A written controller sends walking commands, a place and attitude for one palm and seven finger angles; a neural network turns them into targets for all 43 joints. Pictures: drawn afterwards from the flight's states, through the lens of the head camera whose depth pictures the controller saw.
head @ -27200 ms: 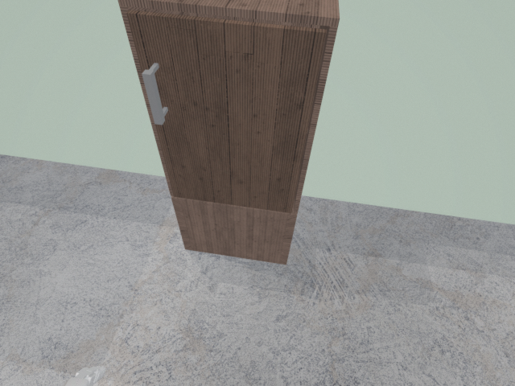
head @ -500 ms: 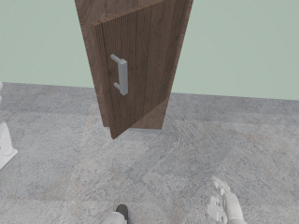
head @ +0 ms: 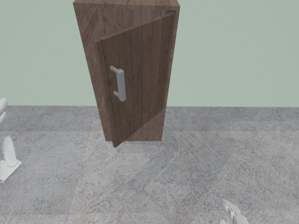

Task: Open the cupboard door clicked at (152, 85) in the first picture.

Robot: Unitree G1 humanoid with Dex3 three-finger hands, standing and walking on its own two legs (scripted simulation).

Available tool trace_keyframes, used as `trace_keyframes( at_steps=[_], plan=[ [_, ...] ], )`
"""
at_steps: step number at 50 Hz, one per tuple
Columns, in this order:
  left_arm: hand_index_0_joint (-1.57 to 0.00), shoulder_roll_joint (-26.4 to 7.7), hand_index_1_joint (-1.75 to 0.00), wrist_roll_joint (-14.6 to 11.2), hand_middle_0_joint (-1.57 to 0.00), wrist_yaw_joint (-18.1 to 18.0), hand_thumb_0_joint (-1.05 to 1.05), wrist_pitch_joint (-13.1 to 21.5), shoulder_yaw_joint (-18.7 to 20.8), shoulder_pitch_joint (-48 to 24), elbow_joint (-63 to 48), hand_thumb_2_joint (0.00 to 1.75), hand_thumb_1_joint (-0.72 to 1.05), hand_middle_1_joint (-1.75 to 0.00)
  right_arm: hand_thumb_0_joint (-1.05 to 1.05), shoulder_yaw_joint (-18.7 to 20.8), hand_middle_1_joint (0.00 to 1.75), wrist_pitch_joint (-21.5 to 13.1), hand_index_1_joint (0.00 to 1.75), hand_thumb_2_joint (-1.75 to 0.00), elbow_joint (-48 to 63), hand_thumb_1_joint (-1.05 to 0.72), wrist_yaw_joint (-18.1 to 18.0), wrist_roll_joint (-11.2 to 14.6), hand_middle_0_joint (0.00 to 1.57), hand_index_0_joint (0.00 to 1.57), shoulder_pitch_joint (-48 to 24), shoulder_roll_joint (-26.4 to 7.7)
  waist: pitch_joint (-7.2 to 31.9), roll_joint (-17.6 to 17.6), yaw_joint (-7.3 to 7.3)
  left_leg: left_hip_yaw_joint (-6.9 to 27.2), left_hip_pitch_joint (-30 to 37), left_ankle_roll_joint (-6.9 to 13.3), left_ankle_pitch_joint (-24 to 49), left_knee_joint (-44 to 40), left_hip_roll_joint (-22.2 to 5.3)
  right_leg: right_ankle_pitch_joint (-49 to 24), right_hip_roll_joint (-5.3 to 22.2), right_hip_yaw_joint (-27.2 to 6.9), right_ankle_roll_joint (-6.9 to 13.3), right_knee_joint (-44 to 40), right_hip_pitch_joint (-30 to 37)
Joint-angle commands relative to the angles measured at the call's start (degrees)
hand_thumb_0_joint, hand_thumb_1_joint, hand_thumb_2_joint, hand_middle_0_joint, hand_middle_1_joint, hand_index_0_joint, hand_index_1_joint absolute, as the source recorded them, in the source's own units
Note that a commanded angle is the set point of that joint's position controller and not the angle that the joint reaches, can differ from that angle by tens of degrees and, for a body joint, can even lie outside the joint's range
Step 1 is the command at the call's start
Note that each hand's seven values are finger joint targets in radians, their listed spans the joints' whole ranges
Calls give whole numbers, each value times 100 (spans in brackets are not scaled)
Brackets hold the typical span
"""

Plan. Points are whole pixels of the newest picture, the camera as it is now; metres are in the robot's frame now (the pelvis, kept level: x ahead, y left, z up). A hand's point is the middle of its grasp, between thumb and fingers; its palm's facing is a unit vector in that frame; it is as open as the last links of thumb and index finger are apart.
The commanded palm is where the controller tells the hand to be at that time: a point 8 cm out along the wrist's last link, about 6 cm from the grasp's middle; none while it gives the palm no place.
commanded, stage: stop stepping back and stand still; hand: left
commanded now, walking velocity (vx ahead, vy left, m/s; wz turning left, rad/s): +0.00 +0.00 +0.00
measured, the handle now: (117, 83) +0.59 +0.15 +0.05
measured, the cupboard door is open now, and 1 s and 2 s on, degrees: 46 46 46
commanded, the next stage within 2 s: let the arm hang, fingers relaxed in 0.70 s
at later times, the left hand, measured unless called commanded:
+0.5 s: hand out of the picture +0.16 +0.29 +0.17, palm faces +0.41 -0.77 -0.48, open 7.4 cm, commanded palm +0.11 +0.32 +0.18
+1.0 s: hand out of the picture +0.12 +0.25 -0.09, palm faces +0.01 -0.92 -0.38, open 7.4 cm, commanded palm none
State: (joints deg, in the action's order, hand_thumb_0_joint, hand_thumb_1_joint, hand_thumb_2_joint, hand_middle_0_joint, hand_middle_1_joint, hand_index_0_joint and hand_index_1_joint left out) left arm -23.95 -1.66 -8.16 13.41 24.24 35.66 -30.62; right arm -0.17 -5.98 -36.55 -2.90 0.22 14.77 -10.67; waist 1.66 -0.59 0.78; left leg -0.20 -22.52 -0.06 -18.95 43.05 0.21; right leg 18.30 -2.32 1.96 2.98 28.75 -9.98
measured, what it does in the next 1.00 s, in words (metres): shifts its weight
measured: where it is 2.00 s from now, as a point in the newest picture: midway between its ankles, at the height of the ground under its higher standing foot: outside the picture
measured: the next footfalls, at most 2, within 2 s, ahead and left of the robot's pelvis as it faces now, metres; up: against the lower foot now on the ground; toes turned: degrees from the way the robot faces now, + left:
none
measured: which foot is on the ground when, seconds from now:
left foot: down 0.00-1.00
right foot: down 0.00-1.00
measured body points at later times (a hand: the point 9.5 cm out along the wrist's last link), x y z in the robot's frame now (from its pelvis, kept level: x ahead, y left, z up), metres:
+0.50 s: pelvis -0.03 +0.02 +0.01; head -0.03 +0.04 +0.46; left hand +0.13 +0.33 +0.19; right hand +0.14 -0.20 -0.07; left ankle +0.02 +0.12 -0.73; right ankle -0.03 -0.09 -0.73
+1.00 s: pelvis -0.04 +0.02 +0.00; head -0.03 +0.00 +0.44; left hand +0.12 +0.30 -0.06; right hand +0.09 -0.24 -0.13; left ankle +0.02 +0.12 -0.73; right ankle -0.03 -0.09 -0.73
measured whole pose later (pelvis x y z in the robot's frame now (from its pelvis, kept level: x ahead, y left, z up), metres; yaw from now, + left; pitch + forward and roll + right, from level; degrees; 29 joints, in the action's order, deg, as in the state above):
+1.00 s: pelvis -0.04 +0.02 +0.00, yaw +1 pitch +0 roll +0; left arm -16.9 2.4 0.0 -2.0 3.0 13.6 30.2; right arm 0.5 -2.0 -49.6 0.5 -0.7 7.1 -16.9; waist -1.0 3.6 1.5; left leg 0.1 -20.7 1.8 -10.6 31.5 1.4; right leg 16.2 0.0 2.0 0.5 32.6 -16.1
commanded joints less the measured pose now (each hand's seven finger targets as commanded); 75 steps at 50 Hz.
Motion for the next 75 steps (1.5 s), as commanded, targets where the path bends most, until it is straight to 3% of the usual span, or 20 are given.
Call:
trace_keyframes(
  at_steps=[1, 2, 4, 6, 9, 14, 20, 28, 39, 40, 41, 42, 44, 47, 49, 51, 54, 59, 67, 75],
  plan=[
    [-20, -849, -30, -40, -20, -185, 0, 253, 678, -706, -228, 90, 90, -30, 0, 170, 30, -307, 30, -90, 757, -90, -122, -8, 20, 20, -599, -681, -150, -242, 60, 134, 243, 22, 171, -937, -254, -1220, 1366, -1231, 317, -1022, -259],
    [-20, -734, -30, -32, -20, -177, 0, 240, 566, -785, -15, 90, 90, -30, 0, 154, 30, -334, 30, -90, 680, -90, -159, 5, 20, 20, -535, -685, -58, -68, 77, -2, 791, 58, 749, -1580, -136, -1260, 1035, -864, 85, -830, -298],
    [-20, -668, -30, -32, -20, -162, 0, 216, 339, -1194, -96, 90, 90, -30, 0, 237, 30, -413, 30, -90, 691, -90, -214, 8, 20, 20, -612, -883, 109, 429, -38, 547, 1372, 246, 1898, -2049, -601, -1225, 474, -523, -296, -393, -357],
    [-20, -765, -30, -23, -20, -142, 0, 202, 270, -1322, -286, 90, 90, -30, 0, 272, 30, -469, 30, -90, 777, -90, -257, 50, 20, 20, -648, -962, 244, 275, -120, 739, 1426, 360, 1935, -2052, -868, -994, 349, -530, -427, -525, -252],
    [-20, -892, -30, 29, -20, -81, 0, 147, 328, -1275, -715, 90, 90, -30, 0, 157, 30, -476, 30, -90, 818, -90, -212, 2, 20, 20, -732, -831, 386, 516, -92, 563, 1155, 260, 2490, -2087, -632, -1650, 314, -287, -414, -338, 197],
    [-20, -1009, -30, -12, -20, -138, 0, 186, 605, -706, -1199, 90, 90, -30, 0, 145, 30, -536, 30, -90, 965, -90, -149, -28, 20, 20, -815, -786, 405, 851, -137, 513, 684, 184, 1042, -2373, -484, -957, 315, -339, -336, -631, 466],
    [-20, -911, -30, -109, -20, -125, 0, 189, 776, -162, -696, 90, 90, -30, 0, 170, 30, -426, 30, -90, 964, -90, -136, -46, 20, 20, -781, -750, 172, 737, -59, 426, 599, 56, 329, -2401, -405, -544, 346, -444, -265, -1058, 137],
    [-20, -672, -30, -3, -20, -93, 0, 103, 256, -962, -377, 90, 90, -30, 0, 178, 30, -462, 30, -90, 889, -90, -204, 6, 20, 20, -790, -843, -61, 482, -42, 494, 692, 102, -201, -2687, -464, -151, 235, -348, -368, -1206, -118],
    [-20, -904, -30, -14, -20, -169, 0, 139, 600, -554, -799, 90, 90, -30, 0, 170, 30, -482, 30, -90, 914, -90, -182, -37, 20, 20, -783, -764, 248, 604, -111, 435, 728, 56, 465, -2457, -322, -572, 322, -344, -291, -1151, 240],
    [-20, 378, -30, 292, -20, 577, 0, -533, -2054, -1054, 3960, 90, 90, -30, 0, 417, 30, -850, 30, -90, -734, -90, 308, 10, 20, 20, -1087, -1470, -121, 506, 171, 579, 451, 48, 1886, -1475, -584, -967, 659, -56, -174, -422, -778],
    [-20, 181, -30, 353, -20, 748, 0, -1101, -1712, -1197, 4122, 90, 90, -30, 0, 469, 30, -270, 30, -90, -794, -90, 340, 17, 20, 20, -499, -1573, 192, 470, 91, 558, 814, 58, 2371, -1490, -620, -1122, 800, -405, -115, -480, -721],
    [-20, 113, -30, 336, -20, 782, 0, -1261, -1697, -1198, 3972, 90, 90, -30, 0, 464, 30, -99, 30, -90, -599, -90, 318, 39, 20, 20, -402, -1551, 141, 526, 96, 604, 843, 121, 2346, -1448, -684, -776, 668, -281, -123, -297, -831],
    [-20, 91, -30, 366, -20, 805, 0, -1254, -1747, -1467, 4428, 90, 90, -30, 0, 390, 30, 71, 30, -90, -629, -90, 303, -46, 20, 20, -567, -1583, 214, 182, -21, 1006, 197, 402, 1867, -1763, -836, -281, 474, -217, -93, 133, -511],
    [-20, -105, -30, 395, -20, 814, 0, -1229, -1846, -1854, 5383, 90, 90, -30, 0, 338, 30, 208, 30, -90, -772, -90, 310, -129, 20, 20, -758, -1617, 295, -767, -107, 1042, 200, 402, 1475, -1758, -652, -376, 631, -471, 13, -117, -259],
    [-20, -143, -30, 371, -20, 794, 0, -1254, -1929, -2169, 6049, 90, 90, -30, 0, 297, 30, 325, 30, -90, -917, -90, 311, -137, 20, 20, -700, -1515, 301, -1021, -46, 857, 459, 318, 1321, -1626, -467, -341, 848, -677, 98, -366, -394],
    [-20, -69, -30, 336, -20, 762, 0, -1296, -2067, -2341, 6633, 90, 90, -30, 0, 231, 30, 443, 30, -90, -1100, -90, 314, -161, 20, 20, -655, -1317, 157, -598, 6, 661, 762, 219, 1236, -1508, -310, -203, 1005, -811, 174, -601, -659],
    [-20, 51, -30, 291, -20, 735, 0, -1325, -2190, -2330, 7392, 90, 90, -30, 0, 139, 30, 550, 30, -90, -1383, -90, 291, -180, 20, 20, -570, -1122, -30, 618, 1, 774, 771, 192, 892, -1907, -368, 187, 844, -792, 106, -660, -612],
    [-20, 264, -30, 242, -20, 722, 0, -1310, -2185, -1963, 8413, 90, 90, -30, 0, 128, 30, 617, 30, -90, -1817, -90, 196, -165, 20, 20, -324, -955, -84, 1196, -68, 835, 612, 175, 285, -2200, -414, 219, 773, -718, 97, -881, -211],
    [-20, 353, -30, 225, -20, 718, 0, -1283, -2219, -1957, 9187, 90, 90, -30, 0, 191, 30, 650, 30, -90, -2325, -90, 135, -136, 20, 20, 121, -903, -504, 113, 2, 720, 930, 183, 446, -2163, -443, 456, 837, -666, 137, -1280, -535],
    [-20, 468, -30, 213, -20, 666, 0, -1281, -2251, -1864, 9424, 90, 90, -30, 0, 152, 30, 645, 30, -90, -2567, -90, 124, -131, 20, 20, 131, -770, -619, -81, -42, 600, 1102, 180, 867, -2176, -471, 235, 834, -613, 86, -1293, -536]
  ],
)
